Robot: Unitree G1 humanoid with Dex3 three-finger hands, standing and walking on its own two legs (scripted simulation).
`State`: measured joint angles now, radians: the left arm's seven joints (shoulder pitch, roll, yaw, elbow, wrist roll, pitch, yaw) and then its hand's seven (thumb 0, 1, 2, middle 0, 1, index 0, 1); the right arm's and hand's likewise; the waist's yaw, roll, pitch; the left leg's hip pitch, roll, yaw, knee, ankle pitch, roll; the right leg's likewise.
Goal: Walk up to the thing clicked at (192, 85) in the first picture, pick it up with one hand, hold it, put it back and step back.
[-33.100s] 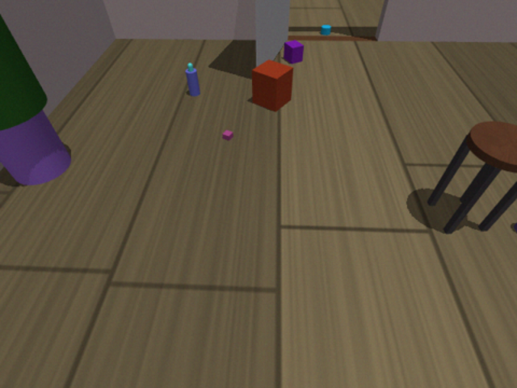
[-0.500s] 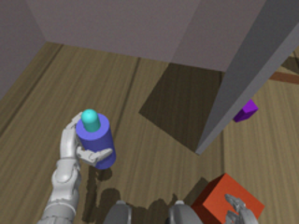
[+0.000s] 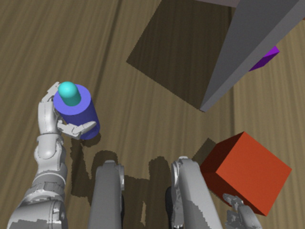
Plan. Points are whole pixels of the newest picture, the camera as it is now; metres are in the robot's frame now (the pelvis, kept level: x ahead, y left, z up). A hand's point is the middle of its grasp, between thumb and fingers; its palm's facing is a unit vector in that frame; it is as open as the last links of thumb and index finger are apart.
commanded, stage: crouch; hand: left
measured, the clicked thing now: (78, 111) +0.42 +0.19 -0.05
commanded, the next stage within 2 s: lower in 1.06 s
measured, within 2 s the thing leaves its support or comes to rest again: neither
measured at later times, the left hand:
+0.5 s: hand (86, 122) +0.43 +0.21 -0.19, palm faces +0.13 -0.99 -0.05, open 11.1 cm
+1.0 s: hand (89, 126) +0.44 +0.21 -0.26, palm faces +0.09 -0.99 -0.06, open 11.1 cm
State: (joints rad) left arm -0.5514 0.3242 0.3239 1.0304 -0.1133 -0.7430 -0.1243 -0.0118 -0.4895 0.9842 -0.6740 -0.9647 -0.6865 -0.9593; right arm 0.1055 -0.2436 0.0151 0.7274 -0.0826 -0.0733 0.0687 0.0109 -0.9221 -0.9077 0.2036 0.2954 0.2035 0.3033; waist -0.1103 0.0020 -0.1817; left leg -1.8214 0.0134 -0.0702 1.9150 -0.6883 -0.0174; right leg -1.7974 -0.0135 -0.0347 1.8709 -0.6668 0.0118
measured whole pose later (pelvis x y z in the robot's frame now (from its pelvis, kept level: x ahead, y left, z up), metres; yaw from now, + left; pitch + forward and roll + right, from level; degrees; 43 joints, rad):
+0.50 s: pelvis -0.03 +0.00 -0.13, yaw -2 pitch +30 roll -6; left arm -0.69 0.46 0.43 1.16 -0.07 -0.76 -0.13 -0.01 -0.53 1.03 -0.69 -0.97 -0.70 -0.97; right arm 0.09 -0.27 0.08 0.75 -0.13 -0.04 0.09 0.01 -0.94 -0.91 0.20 0.30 0.20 0.30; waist -0.19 -0.02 -0.07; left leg -2.19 -0.01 -0.11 2.33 -0.67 -0.02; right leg -2.14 -0.01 -0.05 2.26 -0.65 0.02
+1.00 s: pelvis -0.03 +0.01 -0.16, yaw -5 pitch +28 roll -9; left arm -0.66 0.53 0.43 1.12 -0.06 -0.76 -0.12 -0.01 -0.53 1.03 -0.68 -0.98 -0.69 -0.97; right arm 0.05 -0.31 0.16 0.73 -0.17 0.00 0.11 0.01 -0.95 -0.91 0.20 0.30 0.20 0.30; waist -0.21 -0.05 0.03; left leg -2.26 -0.01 -0.17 2.46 -0.69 -0.02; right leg -2.19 0.00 -0.09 2.35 -0.65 0.04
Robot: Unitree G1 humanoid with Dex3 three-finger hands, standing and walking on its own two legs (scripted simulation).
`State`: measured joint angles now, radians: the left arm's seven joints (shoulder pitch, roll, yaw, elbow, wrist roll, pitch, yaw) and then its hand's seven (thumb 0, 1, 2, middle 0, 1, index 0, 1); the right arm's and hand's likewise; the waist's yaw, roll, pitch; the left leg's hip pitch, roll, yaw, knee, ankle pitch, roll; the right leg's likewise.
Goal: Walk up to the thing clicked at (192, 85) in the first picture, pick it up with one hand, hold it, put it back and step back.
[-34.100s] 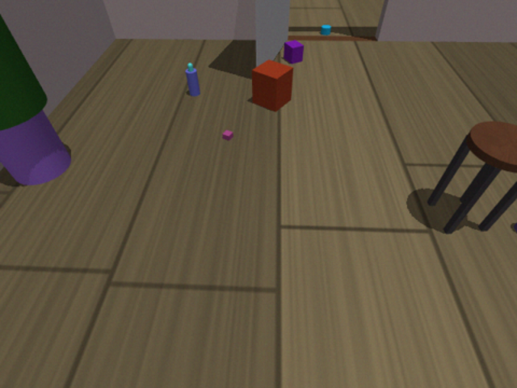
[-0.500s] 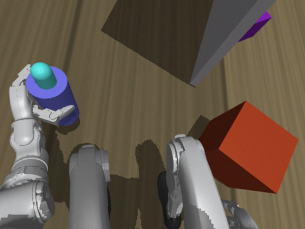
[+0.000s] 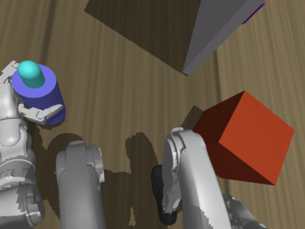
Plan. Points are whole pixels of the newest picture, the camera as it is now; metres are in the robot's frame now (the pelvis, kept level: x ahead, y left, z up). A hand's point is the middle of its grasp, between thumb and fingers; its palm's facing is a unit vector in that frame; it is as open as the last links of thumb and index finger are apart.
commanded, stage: crouch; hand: left
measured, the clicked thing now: (41, 94) +0.45 +0.24 -0.10
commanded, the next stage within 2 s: lower in 0.06 s
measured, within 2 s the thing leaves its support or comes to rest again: rests again in 1.98 s
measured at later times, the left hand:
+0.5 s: hand (47, 99) +0.45 +0.24 -0.16, palm faces +0.18 -0.98 -0.05, open 11.1 cm
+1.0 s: hand (50, 101) +0.46 +0.24 -0.19, palm faces +0.19 -0.98 -0.04, open 11.1 cm
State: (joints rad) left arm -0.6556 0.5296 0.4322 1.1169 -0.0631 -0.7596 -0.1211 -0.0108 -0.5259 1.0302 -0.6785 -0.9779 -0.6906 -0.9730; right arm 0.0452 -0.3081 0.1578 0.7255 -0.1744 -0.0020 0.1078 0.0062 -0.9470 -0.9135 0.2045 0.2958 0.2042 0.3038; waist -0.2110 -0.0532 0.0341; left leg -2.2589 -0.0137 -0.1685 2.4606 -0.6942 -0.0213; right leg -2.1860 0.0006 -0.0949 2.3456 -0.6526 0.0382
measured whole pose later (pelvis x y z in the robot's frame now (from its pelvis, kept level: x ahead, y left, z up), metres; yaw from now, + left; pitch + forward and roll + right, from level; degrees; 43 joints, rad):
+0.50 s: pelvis +0.00 +0.00 -0.02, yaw -3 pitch +24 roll -12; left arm -0.67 0.63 0.47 1.22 -0.05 -0.85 -0.09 -0.01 -0.52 1.03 -0.68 -0.97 -0.69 -0.97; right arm 0.00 -0.33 0.27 0.69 -0.23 0.01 0.13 0.00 -0.94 -0.91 0.20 0.30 0.20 0.30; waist -0.26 -0.12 0.15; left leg -2.27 -0.02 -0.23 2.54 -0.70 -0.02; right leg -2.18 0.02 -0.14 2.38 -0.64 0.05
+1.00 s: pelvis -0.01 +0.01 -0.03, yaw -5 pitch +20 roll -15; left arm -0.69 0.74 0.49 1.31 -0.05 -0.92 -0.06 -0.01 -0.52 1.03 -0.68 -0.97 -0.69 -0.97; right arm -0.07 -0.36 0.38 0.64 -0.29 0.02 0.14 0.00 -0.93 -0.90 0.21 0.30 0.20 0.30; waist -0.28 -0.18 0.24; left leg -2.25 -0.02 -0.29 2.60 -0.71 -0.02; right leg -2.14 0.03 -0.18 2.39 -0.63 0.07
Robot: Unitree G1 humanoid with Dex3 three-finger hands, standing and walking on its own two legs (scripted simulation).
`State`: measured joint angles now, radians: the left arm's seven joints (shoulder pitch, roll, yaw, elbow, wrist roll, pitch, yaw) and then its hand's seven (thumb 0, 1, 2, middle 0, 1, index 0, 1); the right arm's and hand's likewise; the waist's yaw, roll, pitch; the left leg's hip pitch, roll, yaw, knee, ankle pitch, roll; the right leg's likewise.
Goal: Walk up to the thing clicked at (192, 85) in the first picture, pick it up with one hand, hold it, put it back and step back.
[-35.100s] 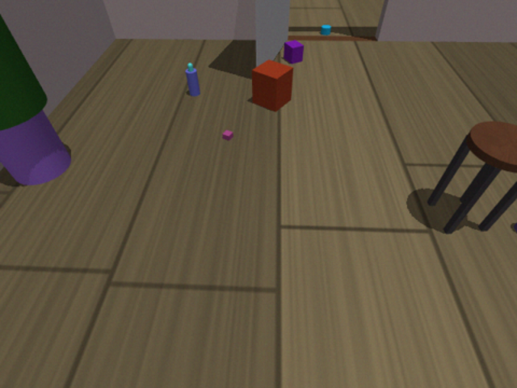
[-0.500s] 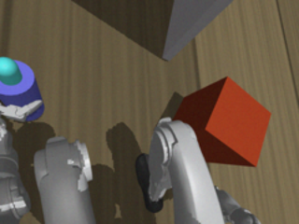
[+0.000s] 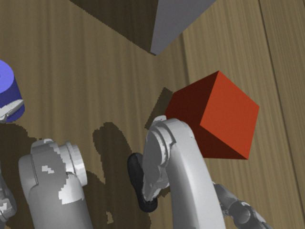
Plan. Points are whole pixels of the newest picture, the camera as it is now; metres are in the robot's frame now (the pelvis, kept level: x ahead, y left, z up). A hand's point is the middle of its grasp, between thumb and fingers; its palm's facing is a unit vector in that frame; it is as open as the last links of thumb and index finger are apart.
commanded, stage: lower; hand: left
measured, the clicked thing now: out of the picture +0.45 +0.26 -0.16
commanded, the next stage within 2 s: loosen in 0.22 s
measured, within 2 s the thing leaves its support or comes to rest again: rests again in 0.98 s
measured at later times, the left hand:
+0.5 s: hand out of the picture +0.45 +0.27 -0.17, palm faces +0.31 -0.95 -0.02, open 11.0 cm
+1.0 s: hand out of the picture +0.45 +0.28 -0.16, palm faces +0.32 -0.95 +0.01, open 16.9 cm
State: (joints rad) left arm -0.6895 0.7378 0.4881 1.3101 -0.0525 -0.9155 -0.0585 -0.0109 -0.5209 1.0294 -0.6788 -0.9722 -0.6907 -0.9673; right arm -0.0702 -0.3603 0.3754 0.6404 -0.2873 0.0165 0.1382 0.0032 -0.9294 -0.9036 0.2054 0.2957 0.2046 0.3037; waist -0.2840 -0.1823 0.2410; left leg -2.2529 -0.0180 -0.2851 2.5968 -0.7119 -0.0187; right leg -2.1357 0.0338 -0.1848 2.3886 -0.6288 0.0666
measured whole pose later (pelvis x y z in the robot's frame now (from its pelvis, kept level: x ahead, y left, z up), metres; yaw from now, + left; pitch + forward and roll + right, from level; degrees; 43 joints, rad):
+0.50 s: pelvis +0.00 +0.00 +0.00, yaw -1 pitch +18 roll -16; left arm -0.70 0.78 0.49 1.36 -0.06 -0.98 -0.01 -0.01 -0.46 0.91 -0.72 -0.88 -0.73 -0.87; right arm -0.11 -0.37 0.44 0.61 -0.32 0.01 0.14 0.00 -0.92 -0.90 0.21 0.30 0.21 0.30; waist -0.29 -0.21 0.27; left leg -2.24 -0.02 -0.32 2.62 -0.71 -0.01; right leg -2.11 0.05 -0.21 2.38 -0.62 0.08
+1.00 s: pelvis -0.01 +0.00 +0.00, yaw -2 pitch +17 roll -17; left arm -0.72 0.79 0.49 1.39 -0.08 -1.02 -0.04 -0.01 -0.58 0.05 -0.24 -0.12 -0.23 -0.11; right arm -0.11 -0.37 0.46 0.58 -0.32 0.04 0.14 0.00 -0.90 -0.89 0.21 0.30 0.21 0.30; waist -0.27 -0.23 0.26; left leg -2.23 -0.01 -0.33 2.62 -0.71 -0.01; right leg -2.10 0.05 -0.22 2.37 -0.60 0.08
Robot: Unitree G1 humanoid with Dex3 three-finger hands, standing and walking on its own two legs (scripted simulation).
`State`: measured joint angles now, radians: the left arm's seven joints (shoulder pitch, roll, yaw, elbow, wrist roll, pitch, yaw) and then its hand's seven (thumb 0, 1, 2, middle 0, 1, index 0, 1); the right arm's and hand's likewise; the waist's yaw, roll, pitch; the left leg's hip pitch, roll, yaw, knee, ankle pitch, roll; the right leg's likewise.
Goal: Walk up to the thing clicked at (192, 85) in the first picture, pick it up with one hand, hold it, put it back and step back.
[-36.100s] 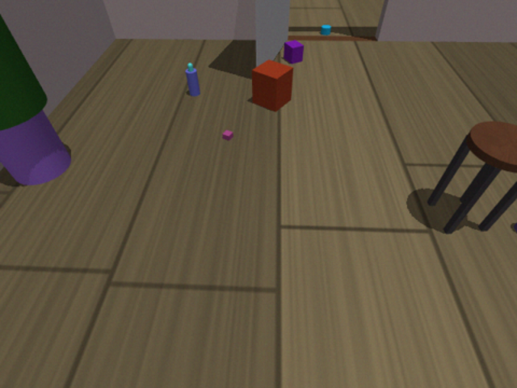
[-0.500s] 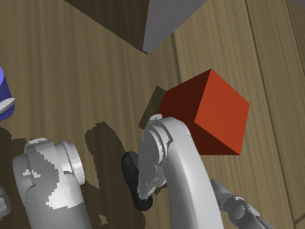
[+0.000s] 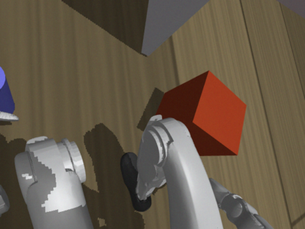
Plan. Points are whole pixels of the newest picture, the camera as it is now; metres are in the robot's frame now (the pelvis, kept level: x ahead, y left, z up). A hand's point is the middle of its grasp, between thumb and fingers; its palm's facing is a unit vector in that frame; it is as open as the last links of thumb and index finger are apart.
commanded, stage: withdraw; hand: left
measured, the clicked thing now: out of the picture +0.45 +0.27 -0.17
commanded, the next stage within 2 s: rise in 0.20 s
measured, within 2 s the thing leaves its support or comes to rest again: neither
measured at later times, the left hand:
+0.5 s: hand out of the picture +0.40 +0.37 -0.04, palm faces +0.29 -0.92 -0.25, open 17.6 cm
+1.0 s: hand out of the picture +0.28 +0.31 +0.14, palm faces +0.29 -0.86 -0.43, open 17.4 cm
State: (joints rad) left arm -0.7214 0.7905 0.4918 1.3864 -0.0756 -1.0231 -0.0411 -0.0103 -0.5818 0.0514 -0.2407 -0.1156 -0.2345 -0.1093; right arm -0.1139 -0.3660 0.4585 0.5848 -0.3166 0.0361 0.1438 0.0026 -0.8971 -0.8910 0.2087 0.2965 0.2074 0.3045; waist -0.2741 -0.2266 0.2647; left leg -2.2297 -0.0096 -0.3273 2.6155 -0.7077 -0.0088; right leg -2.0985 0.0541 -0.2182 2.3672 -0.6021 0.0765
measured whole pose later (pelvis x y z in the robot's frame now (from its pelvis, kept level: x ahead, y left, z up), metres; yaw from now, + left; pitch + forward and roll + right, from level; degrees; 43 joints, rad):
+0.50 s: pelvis +0.01 +0.00 +0.04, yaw +5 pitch +27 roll -12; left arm -0.62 0.71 0.45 1.00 0.05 -0.55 -0.15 -0.01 -0.57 0.05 -0.08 -0.03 -0.06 -0.03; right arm 0.03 -0.29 0.19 0.60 -0.10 0.12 0.09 0.00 -0.92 -0.90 0.21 0.30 0.21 0.31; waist -0.16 -0.07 -0.01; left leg -2.22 0.00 -0.19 2.43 -0.69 0.01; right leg -2.12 0.01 -0.13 2.27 -0.64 0.04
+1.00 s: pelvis +0.04 -0.02 +0.24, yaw +12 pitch +30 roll -3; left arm -0.08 0.41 0.22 0.42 0.04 0.01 0.08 -0.01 -0.53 0.06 -0.07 -0.06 -0.06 -0.06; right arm 0.11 -0.24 0.01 0.52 0.06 0.11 -0.07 0.01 -0.90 -0.90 0.21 0.30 0.21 0.30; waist -0.05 -0.01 -0.17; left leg -1.63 0.03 -0.06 1.75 -0.65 -0.02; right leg -1.61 0.00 -0.04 1.70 -0.62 0.01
